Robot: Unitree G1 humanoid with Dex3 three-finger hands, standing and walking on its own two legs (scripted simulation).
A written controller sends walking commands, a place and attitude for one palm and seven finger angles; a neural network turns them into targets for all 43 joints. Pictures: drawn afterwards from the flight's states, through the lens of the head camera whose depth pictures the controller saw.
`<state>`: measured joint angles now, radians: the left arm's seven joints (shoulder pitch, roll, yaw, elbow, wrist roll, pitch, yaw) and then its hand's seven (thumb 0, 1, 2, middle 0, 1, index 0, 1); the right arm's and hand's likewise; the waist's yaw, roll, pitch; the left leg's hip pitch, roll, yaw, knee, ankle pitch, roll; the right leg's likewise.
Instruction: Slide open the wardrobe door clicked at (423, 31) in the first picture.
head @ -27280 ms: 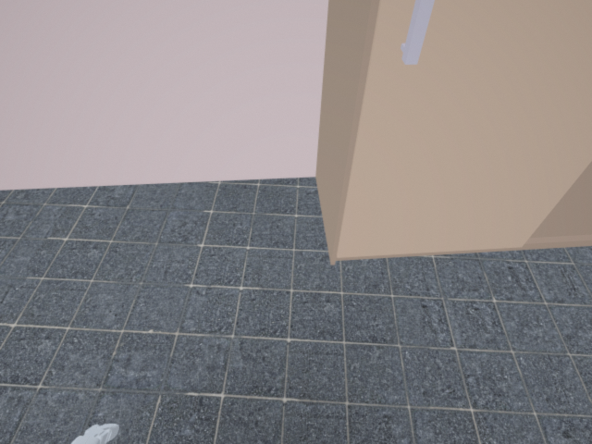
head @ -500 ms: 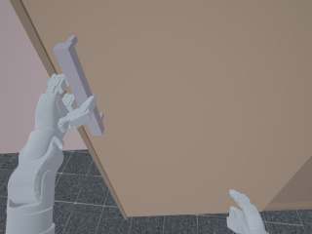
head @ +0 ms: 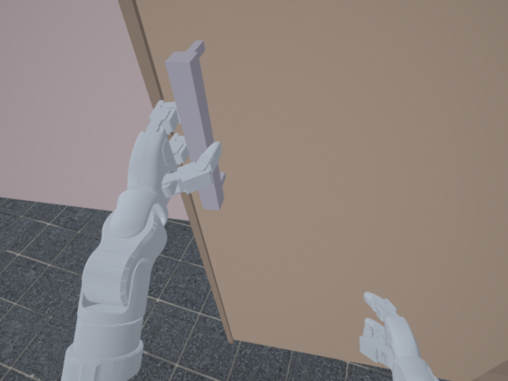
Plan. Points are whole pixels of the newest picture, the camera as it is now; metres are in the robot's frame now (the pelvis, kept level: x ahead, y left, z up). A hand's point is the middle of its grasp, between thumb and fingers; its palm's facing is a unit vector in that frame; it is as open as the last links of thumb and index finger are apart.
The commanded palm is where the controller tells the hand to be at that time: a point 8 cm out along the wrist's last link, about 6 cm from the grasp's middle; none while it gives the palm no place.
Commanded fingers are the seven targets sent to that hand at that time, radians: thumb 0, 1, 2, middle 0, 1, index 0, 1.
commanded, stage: step sideways, sliding the door along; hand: left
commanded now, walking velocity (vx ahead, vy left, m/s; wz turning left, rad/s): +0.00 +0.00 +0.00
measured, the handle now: (206, 134) +0.38 +0.11 +0.23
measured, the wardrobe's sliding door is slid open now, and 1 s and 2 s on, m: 0.00 0.04 0.25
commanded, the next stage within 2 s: none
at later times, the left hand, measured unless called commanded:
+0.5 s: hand (216, 155) +0.35 +0.09 +0.22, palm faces +0.19 -0.98 -0.12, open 6.7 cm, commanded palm +0.32 +0.08 +0.23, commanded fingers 0.00 0.90 0.90 -0.45 -1.40 -0.45 -1.40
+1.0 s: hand (245, 155) +0.34 +0.05 +0.23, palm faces +0.22 -0.97 -0.03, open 6.7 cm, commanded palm +0.31 +0.03 +0.21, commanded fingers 0.00 0.90 0.90 -0.45 -1.40 -0.45 -1.40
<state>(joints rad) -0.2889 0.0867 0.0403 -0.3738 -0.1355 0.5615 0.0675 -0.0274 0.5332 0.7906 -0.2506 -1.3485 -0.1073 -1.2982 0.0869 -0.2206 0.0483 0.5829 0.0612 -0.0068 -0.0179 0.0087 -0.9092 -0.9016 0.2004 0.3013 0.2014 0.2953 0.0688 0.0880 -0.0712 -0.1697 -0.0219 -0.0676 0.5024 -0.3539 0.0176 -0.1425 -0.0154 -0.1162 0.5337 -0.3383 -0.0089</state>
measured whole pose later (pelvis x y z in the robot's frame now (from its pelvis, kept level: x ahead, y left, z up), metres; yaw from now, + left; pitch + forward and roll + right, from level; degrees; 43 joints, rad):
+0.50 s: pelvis -0.02 -0.06 -0.02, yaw -3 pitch -5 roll -2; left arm -0.43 0.24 0.16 -0.10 -0.09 0.00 0.10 -0.11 0.59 0.87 -0.45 -1.40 -0.25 -1.32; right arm 0.20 -0.22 -0.01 0.67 0.05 0.04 -0.03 0.01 -0.91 -0.90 0.20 0.30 0.20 0.30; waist 0.07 0.11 0.20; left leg -0.19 0.11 -0.05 0.80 -0.44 -0.03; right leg -0.26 0.05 -0.13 0.60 -0.24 -0.06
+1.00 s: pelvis +0.00 -0.15 +0.01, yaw -2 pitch -4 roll -7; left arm -0.43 0.24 0.09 -0.24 -0.07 0.00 0.08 -0.09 0.58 0.86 -0.45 -1.40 -0.33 -1.15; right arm 0.05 -0.12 0.00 0.52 0.05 0.00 0.05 0.01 -0.91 -0.90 0.20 0.30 0.21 0.30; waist 0.20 0.06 0.26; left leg -0.11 0.26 -0.01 0.46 -0.27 -0.10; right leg -0.53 -0.05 -0.05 1.14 -0.38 0.04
